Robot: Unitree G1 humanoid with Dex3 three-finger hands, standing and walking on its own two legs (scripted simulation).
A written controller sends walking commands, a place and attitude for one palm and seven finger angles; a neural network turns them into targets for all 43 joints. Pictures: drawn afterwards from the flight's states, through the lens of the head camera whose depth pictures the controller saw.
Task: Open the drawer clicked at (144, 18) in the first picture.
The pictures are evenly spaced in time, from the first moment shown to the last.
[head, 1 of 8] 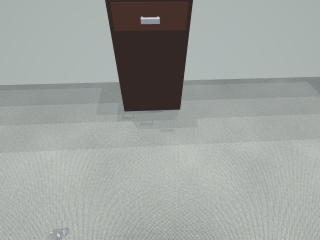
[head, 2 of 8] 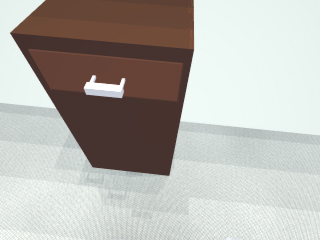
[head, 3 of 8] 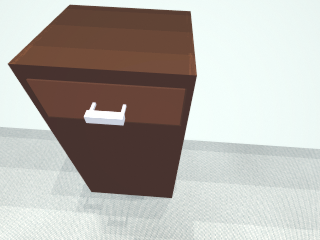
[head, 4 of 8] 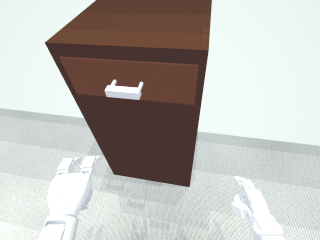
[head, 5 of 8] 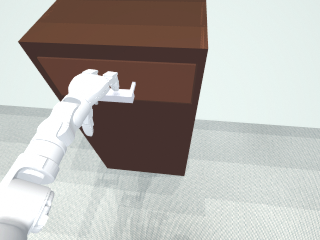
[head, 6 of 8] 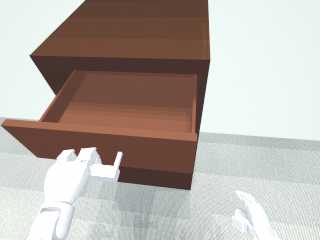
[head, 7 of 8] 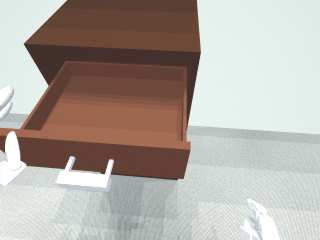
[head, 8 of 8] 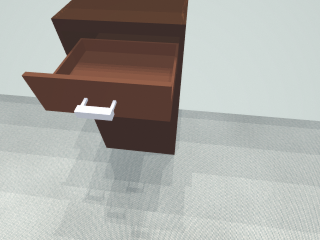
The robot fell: no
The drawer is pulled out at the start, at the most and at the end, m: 0.00 0.30 0.28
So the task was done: yes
